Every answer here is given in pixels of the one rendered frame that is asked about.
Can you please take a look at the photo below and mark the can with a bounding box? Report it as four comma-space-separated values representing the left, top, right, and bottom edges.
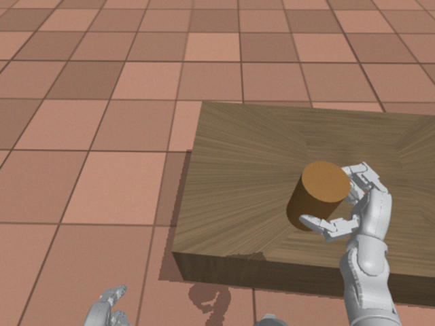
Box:
286, 161, 351, 232

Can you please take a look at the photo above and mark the right robot hand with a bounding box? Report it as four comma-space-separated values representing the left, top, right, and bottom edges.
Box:
299, 162, 392, 242

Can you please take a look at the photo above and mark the right robot arm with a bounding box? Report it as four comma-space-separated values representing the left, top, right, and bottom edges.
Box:
339, 234, 402, 326

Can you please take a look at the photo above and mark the left robot hand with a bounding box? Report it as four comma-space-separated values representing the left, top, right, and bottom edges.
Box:
82, 285, 132, 326

